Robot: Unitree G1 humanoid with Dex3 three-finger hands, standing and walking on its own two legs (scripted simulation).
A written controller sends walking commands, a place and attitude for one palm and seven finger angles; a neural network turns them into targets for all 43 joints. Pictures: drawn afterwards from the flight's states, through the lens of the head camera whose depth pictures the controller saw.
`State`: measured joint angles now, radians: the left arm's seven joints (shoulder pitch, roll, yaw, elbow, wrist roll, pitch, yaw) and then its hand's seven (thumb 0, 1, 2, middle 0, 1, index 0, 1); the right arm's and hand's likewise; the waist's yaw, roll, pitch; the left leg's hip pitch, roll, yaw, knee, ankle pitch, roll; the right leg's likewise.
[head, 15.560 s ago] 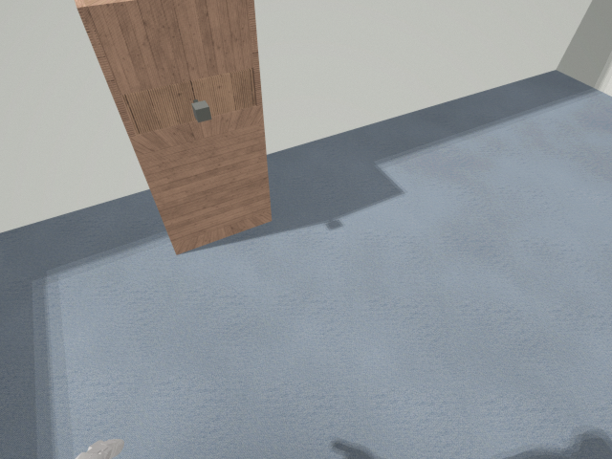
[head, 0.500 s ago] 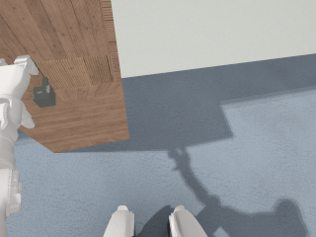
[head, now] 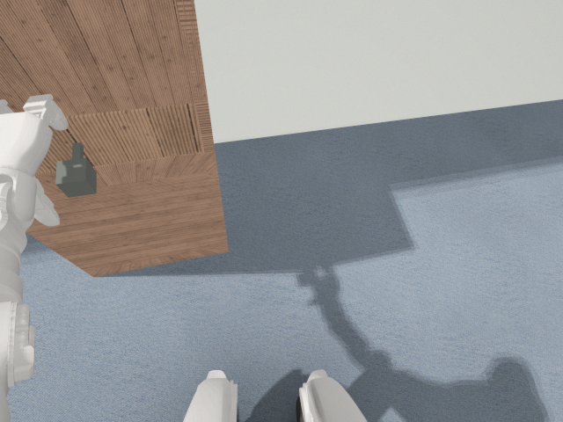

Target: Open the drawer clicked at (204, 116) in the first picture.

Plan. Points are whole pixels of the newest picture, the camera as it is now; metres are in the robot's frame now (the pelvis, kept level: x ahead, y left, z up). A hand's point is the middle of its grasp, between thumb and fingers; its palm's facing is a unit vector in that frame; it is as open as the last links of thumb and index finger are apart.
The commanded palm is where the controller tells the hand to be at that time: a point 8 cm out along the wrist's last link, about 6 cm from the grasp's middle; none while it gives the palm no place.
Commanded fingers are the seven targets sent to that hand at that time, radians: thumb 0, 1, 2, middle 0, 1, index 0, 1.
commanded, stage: move the hooked fingers above the handle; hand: left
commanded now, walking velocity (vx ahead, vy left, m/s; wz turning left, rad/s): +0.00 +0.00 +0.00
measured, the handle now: (77, 166) +0.51 +0.31 -0.04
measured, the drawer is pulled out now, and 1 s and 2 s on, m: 0.00 0.00 0.00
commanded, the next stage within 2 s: lower the fingers behind the handle in 0.40 s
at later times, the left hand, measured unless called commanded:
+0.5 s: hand (47, 167) +0.47 +0.32 +0.01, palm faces -0.07 -0.04 -1.00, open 13.8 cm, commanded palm +0.46 +0.31 +0.07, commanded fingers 0.00 -0.50 0.30 -0.30 -1.20 -0.30 -1.20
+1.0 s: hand (47, 182) +0.46 +0.33 -0.02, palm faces -0.05 -0.03 -1.00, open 13.8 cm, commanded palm +0.46 +0.32 +0.04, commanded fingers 0.00 -0.50 0.30 -0.30 -1.20 -0.30 -1.20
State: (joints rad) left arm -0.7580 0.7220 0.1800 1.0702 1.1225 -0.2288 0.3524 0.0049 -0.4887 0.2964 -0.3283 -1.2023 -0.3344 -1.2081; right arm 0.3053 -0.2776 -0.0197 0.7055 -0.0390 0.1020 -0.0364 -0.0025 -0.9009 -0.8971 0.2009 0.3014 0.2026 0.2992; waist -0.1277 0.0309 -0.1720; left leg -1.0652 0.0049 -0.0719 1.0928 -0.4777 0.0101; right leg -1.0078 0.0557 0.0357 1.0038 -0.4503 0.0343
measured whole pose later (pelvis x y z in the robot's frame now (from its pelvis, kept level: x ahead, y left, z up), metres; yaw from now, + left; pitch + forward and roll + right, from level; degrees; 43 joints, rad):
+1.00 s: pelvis -0.01 +0.00 -0.01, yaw +0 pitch +27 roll -4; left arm -0.78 0.71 0.16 1.13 1.13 -0.19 0.38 0.00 -0.49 0.30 -0.32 -1.20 -0.32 -1.20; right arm 0.30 -0.27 -0.01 0.72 -0.04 0.09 -0.03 0.00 -0.90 -0.90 0.20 0.30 0.20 0.30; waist -0.13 0.03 -0.18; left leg -1.15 0.00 -0.08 1.16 -0.49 0.01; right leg -1.09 0.06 0.03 1.08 -0.47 0.03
